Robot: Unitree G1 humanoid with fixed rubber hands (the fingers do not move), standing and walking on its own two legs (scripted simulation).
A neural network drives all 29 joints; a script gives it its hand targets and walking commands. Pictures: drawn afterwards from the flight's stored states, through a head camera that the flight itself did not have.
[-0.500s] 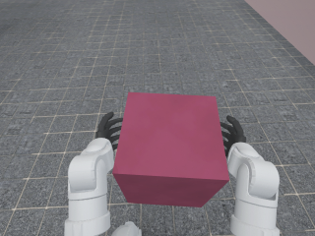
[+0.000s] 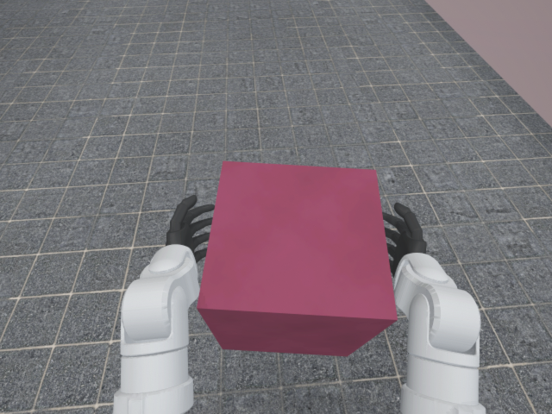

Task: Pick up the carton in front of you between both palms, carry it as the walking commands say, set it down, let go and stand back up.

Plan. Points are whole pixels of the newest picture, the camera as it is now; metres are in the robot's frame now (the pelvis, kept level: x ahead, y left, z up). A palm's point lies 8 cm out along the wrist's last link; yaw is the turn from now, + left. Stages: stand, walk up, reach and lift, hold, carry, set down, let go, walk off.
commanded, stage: carry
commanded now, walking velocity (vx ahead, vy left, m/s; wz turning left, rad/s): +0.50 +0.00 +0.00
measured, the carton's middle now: (291, 268) +0.31 +0.00 +0.02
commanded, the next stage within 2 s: none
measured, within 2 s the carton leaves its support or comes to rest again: neither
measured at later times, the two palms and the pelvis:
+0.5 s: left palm (205, 112) +0.58 +0.16 +0.12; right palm (372, 123) +0.55 -0.14 +0.12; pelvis +0.32 +0.03 +0.02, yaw -3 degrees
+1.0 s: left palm (232, 46) +0.86 +0.14 +0.11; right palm (357, 48) +0.87 -0.16 +0.10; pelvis +0.63 -0.02 +0.02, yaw +2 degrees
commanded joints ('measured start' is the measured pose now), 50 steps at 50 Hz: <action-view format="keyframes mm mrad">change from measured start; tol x32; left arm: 1 -220 -767 -652 -72 -201 49 -68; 50 -56 -818 -794 -349 -284 132 -145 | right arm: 1 -325 759 690 -143 221 71 83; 50 -43 797 757 -343 216 138 137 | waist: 1 41 -273 -351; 15 12 -152 -194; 18 -35 274 -212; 50 28 -153 -233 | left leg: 1 -472 -80 -44 480 -93 4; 15 13 -87 172 -145 275 17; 18 407 325 -543 -390 213 158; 32 194 194 -16 -413 579 103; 35 92 109 143 -78 714 36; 39 -449 -10 -88 671 -63 7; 50 -367 19 28 -22 169 -17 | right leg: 1 713 -357 691 -218 73 -214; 13 425 -184 65 -198 107 -30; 16 253 -137 -13 65 253 19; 18 -203 35 -2 476 -355 85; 21 -301 -67 150 732 -388 34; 35 362 68 -133 -22 -77 20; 38 625 -386 714 -348 -238 -153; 50 515 -216 129 -309 -41 -95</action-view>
